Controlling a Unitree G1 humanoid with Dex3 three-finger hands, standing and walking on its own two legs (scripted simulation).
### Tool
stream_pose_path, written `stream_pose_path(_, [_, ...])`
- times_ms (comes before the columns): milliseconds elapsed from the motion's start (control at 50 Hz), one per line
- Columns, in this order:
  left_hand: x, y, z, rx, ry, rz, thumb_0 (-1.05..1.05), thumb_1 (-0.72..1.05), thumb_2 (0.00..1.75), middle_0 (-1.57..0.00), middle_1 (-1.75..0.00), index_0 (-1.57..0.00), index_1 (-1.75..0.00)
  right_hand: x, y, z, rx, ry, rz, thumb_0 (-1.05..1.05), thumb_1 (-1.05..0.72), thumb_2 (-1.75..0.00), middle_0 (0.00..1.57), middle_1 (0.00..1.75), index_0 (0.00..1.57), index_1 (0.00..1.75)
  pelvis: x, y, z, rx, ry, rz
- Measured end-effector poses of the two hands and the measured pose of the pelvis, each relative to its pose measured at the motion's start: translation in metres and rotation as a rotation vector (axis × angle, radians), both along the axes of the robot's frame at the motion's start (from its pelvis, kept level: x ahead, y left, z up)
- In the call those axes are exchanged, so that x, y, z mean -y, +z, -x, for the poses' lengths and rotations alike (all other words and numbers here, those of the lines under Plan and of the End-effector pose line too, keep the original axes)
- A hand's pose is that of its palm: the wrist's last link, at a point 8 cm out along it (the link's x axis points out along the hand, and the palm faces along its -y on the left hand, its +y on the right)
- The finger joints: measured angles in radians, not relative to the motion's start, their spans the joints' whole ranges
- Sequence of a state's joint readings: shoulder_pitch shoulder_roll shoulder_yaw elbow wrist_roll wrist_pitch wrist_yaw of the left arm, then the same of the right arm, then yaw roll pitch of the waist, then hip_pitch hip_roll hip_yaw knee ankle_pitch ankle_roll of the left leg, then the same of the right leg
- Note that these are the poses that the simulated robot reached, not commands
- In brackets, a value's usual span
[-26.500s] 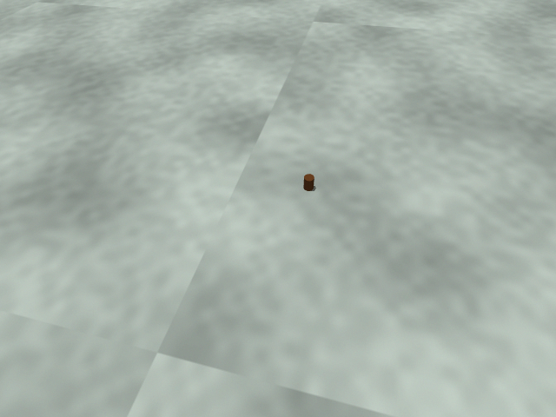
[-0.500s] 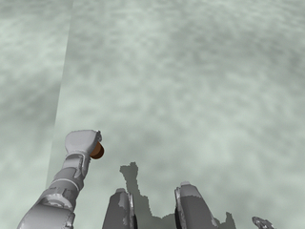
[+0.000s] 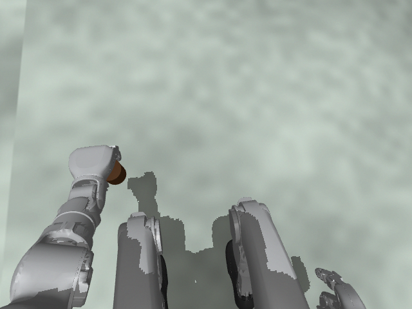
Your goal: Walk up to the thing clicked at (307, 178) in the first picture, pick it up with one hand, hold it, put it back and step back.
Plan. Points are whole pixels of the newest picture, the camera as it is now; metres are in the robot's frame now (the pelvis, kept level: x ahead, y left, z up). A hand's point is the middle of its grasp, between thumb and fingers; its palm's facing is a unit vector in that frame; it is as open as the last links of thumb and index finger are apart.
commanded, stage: crouch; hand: left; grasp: from above
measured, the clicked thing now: (112, 172) +0.42 +0.19 -0.20
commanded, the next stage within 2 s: lower in 0.72 s
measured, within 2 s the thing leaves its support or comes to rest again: rests again in 1.84 s
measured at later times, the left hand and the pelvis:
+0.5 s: hand (111, 180) +0.41 +0.20 -0.25, palm faces -0.46 -0.02 -0.89, open 7.9 cm; pelvis -0.01 +0.00 -0.07, yaw -2 degrees
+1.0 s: hand (116, 183) +0.42 +0.20 -0.29, palm faces -0.48 -0.03 -0.88, open 7.9 cm; pelvis -0.01 +0.00 -0.11, yaw -2 degrees
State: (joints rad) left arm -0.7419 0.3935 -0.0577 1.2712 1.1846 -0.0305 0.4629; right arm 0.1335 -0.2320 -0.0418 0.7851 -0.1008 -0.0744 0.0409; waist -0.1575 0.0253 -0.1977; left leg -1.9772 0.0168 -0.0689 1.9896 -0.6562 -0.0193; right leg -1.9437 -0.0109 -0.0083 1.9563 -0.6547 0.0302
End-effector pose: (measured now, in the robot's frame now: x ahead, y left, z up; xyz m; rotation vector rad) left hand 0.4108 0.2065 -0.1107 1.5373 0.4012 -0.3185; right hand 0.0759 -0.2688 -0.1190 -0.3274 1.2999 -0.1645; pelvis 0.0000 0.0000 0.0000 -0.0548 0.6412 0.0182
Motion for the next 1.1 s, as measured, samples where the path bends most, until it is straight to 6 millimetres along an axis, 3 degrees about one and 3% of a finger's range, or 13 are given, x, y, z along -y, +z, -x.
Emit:
stream_pose_path(180, [-0.002, -0.034, -0.004, -0.019, 0.009, 0.008, 0.08, 0.33, 0.40, -1.05, -0.50, -0.82, -0.40, 0.004, -0.026, -0.003, -0.016, 0.022, -0.011, 0.00, -0.91, -0.90, 0.20, 0.29, 0.20, 0.30, 0.002, -0.027, 0.000, -0.002, -0.009, 0.005])
stream_pose_path(400, [0.000, -0.068, -0.007, -0.018, -0.009, 0.012, 0.06, 0.32, 0.42, -1.00, -0.49, -0.82, -0.41, 0.005, -0.053, 0.012, -0.045, 0.026, -0.018, 0.00, -0.92, -0.90, 0.20, 0.29, 0.20, 0.30, 0.002, -0.058, 0.005, 0.010, -0.017, 0.009])
stream_pose_path(900, [0.001, -0.109, -0.013, -0.025, -0.008, 0.014, 0.06, 0.33, 0.41, -0.96, -0.50, -0.80, -0.41, 0.006, -0.094, 0.042, -0.094, 0.031, -0.033, 0.00, -0.92, -0.90, 0.20, 0.29, 0.20, 0.30, 0.002, -0.103, 0.011, 0.047, -0.025, 0.012])
stream_pose_path(1100, [0.005, -0.137, -0.014, -0.049, -0.018, 0.032, 0.06, 0.33, 0.41, -0.98, -0.48, -0.81, -0.41, 0.010, -0.107, 0.048, -0.120, 0.064, -0.035, 0.00, -0.92, -0.90, 0.20, 0.29, 0.20, 0.30, 0.004, -0.121, 0.011, 0.059, -0.028, 0.014])
